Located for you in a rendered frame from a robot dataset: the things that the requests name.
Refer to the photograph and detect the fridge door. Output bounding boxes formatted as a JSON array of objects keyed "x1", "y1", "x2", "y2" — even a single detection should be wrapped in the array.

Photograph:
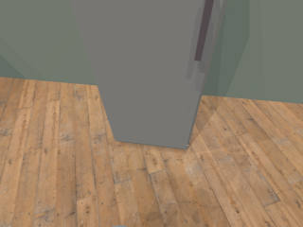
[{"x1": 70, "y1": 0, "x2": 223, "y2": 148}]

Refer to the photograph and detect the handle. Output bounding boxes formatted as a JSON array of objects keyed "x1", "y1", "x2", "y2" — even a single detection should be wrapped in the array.
[{"x1": 194, "y1": 0, "x2": 214, "y2": 61}]

